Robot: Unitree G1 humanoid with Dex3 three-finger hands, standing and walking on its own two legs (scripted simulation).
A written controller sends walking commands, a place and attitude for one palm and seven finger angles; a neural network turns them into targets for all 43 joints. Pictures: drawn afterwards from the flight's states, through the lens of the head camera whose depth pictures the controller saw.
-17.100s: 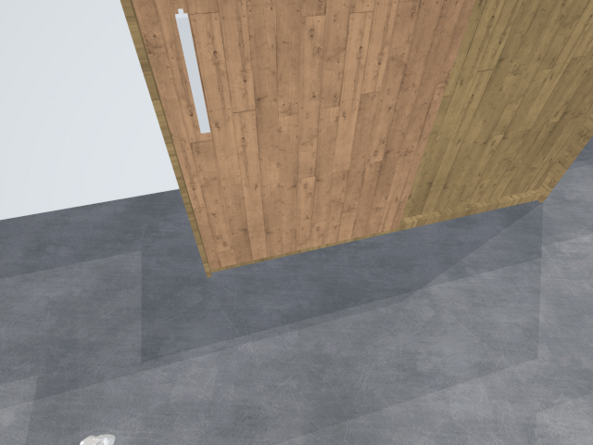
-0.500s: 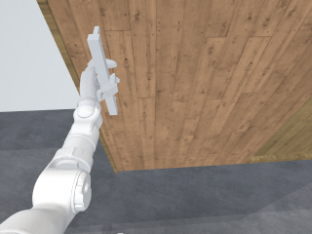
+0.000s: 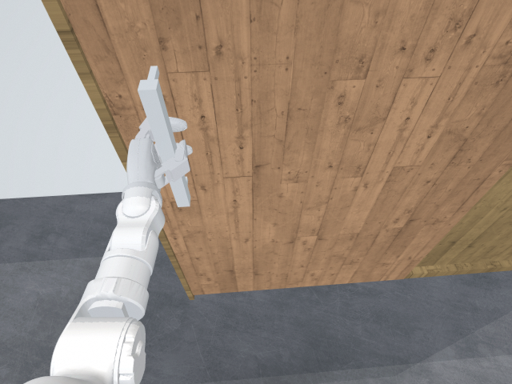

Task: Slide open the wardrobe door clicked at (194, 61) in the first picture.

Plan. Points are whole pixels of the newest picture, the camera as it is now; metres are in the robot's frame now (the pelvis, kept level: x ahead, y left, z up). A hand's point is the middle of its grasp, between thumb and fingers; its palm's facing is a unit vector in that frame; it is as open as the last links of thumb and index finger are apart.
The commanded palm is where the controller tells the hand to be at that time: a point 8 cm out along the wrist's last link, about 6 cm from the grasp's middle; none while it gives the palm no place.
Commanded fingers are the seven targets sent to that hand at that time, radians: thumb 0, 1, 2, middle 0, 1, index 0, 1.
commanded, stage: tug the door sideways, standing still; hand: left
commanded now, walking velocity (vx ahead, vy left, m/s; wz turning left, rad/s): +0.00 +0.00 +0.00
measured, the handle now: (171, 146) +0.49 +0.13 +0.10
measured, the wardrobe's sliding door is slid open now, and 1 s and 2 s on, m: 0.00 0.00 0.01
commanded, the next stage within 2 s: step sideways, sliding the door along in 0.98 s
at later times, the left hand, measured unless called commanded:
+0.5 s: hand (183, 160) +0.44 +0.11 +0.11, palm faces +0.11 -0.99 -0.02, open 5.5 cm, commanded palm +0.42 +0.11 +0.11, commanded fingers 0.00 0.90 0.90 -0.45 -1.40 -0.45 -1.40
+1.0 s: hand (183, 160) +0.44 +0.11 +0.11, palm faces +0.12 -0.99 -0.03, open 5.6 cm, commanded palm +0.42 +0.10 +0.11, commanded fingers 0.00 0.90 0.90 -0.45 -1.40 -0.45 -1.40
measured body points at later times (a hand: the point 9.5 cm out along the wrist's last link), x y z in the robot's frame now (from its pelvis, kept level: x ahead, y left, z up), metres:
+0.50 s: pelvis -0.01 +0.00 +0.00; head +0.04 +0.00 +0.44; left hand +0.43 +0.16 +0.11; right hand +0.09 -0.24 -0.13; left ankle +0.00 +0.14 -0.72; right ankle -0.05 -0.11 -0.72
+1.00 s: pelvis -0.02 +0.01 -0.01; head +0.04 +0.02 +0.44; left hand +0.43 +0.16 +0.11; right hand +0.03 -0.24 -0.14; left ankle +0.00 +0.14 -0.72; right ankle -0.05 -0.11 -0.72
